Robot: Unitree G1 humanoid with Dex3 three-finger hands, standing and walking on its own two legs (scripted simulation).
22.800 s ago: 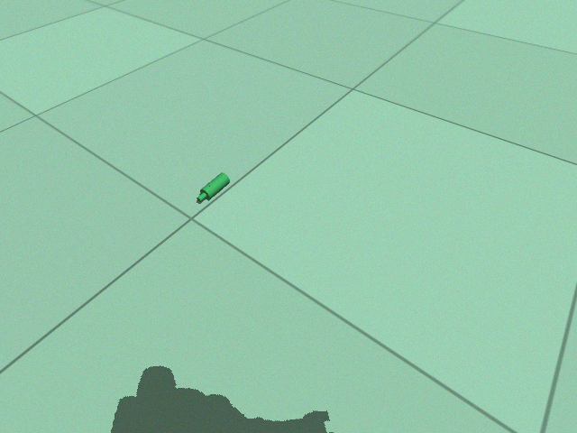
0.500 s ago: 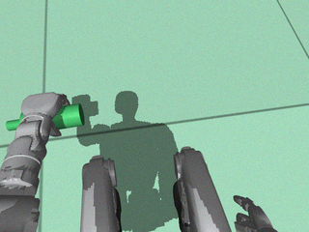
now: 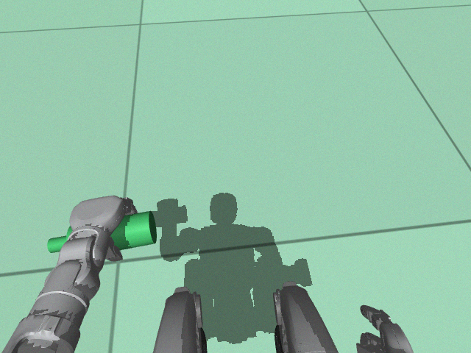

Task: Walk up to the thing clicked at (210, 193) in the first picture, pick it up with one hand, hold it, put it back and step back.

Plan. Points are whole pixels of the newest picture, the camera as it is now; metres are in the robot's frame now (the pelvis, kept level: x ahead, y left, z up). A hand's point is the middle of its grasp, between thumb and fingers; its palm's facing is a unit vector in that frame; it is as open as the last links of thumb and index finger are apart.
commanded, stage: lift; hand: left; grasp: from above
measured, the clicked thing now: (103, 236) +0.36 +0.26 -0.09
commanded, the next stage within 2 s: hold in 0.54 s
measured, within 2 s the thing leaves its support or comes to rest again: neither
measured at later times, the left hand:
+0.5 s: hand (96, 208) +0.36 +0.22 +0.03, palm faces -0.45 -0.09 -0.89, open 9.3 cm
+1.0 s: hand (85, 183) +0.38 +0.22 +0.08, palm faces -0.45 -0.07 -0.89, open 9.4 cm
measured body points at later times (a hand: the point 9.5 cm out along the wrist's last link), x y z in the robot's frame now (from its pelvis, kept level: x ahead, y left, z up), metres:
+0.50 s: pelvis +0.04 +0.00 +0.11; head +0.10 -0.01 +0.55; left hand +0.38 +0.22 +0.08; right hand +0.14 -0.27 -0.02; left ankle +0.08 +0.13 -0.58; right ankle +0.07 -0.16 -0.58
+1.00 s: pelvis +0.07 +0.00 +0.14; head +0.10 -0.01 +0.59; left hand +0.40 +0.22 +0.13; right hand +0.18 -0.27 +0.02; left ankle +0.08 +0.13 -0.58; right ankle +0.07 -0.16 -0.58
